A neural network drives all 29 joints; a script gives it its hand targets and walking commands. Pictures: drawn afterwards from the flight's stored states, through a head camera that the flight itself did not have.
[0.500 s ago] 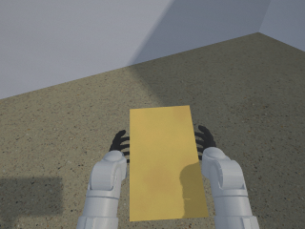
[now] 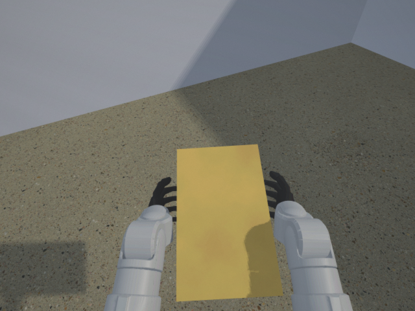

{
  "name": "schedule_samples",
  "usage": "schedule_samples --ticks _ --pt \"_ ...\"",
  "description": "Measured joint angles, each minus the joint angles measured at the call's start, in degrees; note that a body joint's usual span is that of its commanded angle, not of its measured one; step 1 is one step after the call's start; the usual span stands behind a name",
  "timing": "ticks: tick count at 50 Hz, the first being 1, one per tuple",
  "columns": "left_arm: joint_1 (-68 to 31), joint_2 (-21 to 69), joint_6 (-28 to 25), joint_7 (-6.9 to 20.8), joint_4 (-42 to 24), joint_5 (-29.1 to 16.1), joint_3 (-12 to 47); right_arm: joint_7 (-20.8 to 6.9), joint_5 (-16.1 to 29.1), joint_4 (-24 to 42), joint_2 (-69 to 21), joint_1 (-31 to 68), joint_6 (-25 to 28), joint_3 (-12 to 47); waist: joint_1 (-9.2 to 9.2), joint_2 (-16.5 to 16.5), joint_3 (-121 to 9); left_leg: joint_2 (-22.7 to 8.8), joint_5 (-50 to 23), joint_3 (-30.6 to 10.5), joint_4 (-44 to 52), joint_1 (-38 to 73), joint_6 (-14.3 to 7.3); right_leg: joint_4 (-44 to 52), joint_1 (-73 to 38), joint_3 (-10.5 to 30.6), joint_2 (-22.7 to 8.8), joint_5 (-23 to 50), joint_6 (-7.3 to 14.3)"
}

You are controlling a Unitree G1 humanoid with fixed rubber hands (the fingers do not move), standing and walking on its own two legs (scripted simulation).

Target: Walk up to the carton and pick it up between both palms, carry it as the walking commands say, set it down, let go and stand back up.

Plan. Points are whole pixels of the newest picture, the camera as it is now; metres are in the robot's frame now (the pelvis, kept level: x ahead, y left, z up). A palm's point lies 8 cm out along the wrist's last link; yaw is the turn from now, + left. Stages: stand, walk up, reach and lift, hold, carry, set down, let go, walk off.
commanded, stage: carry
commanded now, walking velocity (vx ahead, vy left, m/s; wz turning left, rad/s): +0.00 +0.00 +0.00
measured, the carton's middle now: (221, 230) +0.29 -0.01 -0.02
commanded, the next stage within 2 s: hold in 0.86 s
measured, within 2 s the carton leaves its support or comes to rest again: neither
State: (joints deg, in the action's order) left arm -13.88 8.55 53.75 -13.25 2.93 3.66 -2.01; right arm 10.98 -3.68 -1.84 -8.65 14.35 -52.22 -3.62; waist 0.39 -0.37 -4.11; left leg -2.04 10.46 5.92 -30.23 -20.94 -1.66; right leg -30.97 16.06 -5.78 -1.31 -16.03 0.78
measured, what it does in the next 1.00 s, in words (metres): stands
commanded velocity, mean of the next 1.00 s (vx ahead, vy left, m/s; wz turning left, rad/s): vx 0.00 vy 0.00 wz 0.00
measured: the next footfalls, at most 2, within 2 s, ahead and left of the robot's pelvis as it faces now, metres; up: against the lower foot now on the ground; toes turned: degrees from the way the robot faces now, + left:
none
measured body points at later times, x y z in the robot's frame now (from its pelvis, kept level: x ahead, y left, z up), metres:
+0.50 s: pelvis +0.00 +0.00 +0.00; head -0.01 +0.00 +0.45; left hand +0.30 +0.12 +0.05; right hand +0.31 -0.13 +0.06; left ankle +0.06 +0.10 -0.73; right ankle +0.00 -0.11 -0.73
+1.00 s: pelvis +0.00 +0.00 +0.00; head -0.01 +0.00 +0.45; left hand +0.30 +0.11 +0.02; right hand +0.30 -0.13 +0.03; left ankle +0.06 +0.10 -0.73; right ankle +0.00 -0.11 -0.73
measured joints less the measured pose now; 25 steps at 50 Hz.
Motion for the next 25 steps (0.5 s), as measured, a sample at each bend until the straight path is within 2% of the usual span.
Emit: schedule_samples --ticks 25 --pt "0.49 -0.1 -0.93 0.13 0.31 -0.01 -0.02 -0.04 -0.01 -0.64 0.07 -0.28 0.94 0.35 0.07 0.15 0.01 -0.22 0.2 0.07 0.0 0.06 0.22 0.06 -0.07 -0.07 0.08 -0.17 0.12"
